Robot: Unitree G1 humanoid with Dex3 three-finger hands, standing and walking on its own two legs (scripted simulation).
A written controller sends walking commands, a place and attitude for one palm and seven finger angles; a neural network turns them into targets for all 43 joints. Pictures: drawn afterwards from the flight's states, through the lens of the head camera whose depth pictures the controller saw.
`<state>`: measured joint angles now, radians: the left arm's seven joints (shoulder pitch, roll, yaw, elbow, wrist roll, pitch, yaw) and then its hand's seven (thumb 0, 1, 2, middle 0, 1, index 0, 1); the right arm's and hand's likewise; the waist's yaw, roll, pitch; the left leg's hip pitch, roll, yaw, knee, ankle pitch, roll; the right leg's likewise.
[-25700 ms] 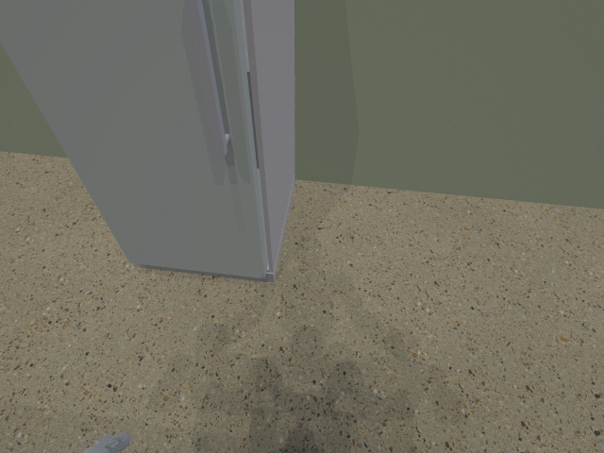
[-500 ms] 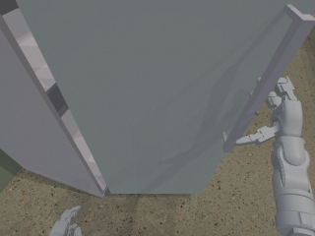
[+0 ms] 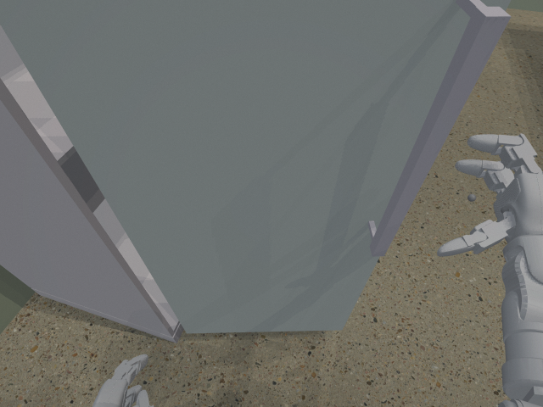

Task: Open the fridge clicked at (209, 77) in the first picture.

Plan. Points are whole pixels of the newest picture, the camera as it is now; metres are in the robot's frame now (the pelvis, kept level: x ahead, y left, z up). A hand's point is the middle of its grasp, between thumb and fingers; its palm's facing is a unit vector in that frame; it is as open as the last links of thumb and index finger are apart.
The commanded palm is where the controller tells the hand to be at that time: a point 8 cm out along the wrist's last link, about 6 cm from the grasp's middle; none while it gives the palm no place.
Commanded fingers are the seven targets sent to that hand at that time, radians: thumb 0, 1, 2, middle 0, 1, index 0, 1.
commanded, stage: slip the hand off the handle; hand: right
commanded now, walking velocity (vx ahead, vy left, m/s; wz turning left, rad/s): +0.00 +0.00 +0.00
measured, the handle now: (409, 161) +0.42 -0.17 +0.16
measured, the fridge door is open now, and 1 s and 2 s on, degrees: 71 71 71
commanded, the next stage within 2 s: draw the hand back to the body in 0.92 s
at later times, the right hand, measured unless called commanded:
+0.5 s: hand (493, 244) +0.30 -0.24 +0.14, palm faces +0.16 +0.97 -0.18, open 14.7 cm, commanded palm +0.27 -0.28 +0.15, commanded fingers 0.00 0.55 -0.20 0.25 1.15 0.25 1.15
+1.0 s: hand (512, 285) +0.24 -0.24 +0.15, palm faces +0.17 +0.96 -0.20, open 14.7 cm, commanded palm +0.22 -0.27 +0.15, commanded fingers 0.00 0.55 -0.20 0.25 1.15 0.25 1.15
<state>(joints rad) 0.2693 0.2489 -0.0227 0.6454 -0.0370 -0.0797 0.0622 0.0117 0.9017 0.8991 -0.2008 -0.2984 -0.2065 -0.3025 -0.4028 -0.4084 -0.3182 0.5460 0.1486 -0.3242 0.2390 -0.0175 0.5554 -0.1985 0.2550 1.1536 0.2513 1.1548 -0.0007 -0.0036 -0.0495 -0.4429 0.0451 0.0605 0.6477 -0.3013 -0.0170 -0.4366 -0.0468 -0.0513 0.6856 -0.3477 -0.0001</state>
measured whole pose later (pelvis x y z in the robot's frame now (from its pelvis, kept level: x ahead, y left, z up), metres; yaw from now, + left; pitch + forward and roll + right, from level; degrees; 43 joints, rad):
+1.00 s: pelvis -0.01 +0.03 +0.00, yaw -2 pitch +2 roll +1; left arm 0.24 0.27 -0.04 0.62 -0.04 -0.17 0.09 0.01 0.90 0.90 -0.20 -0.30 -0.21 -0.30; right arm 0.06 -0.37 -0.37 0.08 0.27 -0.29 0.31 -0.02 0.56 -0.20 0.25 1.15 0.25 1.15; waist -0.06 -0.04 -0.04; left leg -0.38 0.03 0.10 0.68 -0.33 0.02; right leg -0.38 -0.07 0.00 0.70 -0.35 0.03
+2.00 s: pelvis +0.01 +0.00 +0.02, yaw -1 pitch -5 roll +0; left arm 0.23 0.23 -0.04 0.69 0.01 -0.17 0.09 0.02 0.90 0.90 -0.20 -0.30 -0.21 -0.30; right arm 0.36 -0.34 -0.33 -0.29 0.08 -0.05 -0.11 -0.01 -0.15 -0.54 0.23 0.74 0.23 0.74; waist -0.08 -0.04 0.02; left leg -0.10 0.05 0.07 0.42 -0.23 -0.02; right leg -0.09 -0.03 -0.05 0.44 -0.26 0.00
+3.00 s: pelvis -0.01 -0.01 +0.02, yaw +1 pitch -1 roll +1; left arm 0.16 0.24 0.00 0.57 0.01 -0.04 0.07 0.01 0.90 0.90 -0.20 -0.30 -0.21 -0.30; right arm 0.49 -0.37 -0.38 -0.43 0.05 -0.15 -0.10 0.01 -0.89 -0.90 0.21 0.30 0.21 0.31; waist -0.03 -0.03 0.03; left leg -0.22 0.04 0.04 0.38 -0.15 -0.03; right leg -0.22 -0.03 -0.07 0.45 -0.22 -0.01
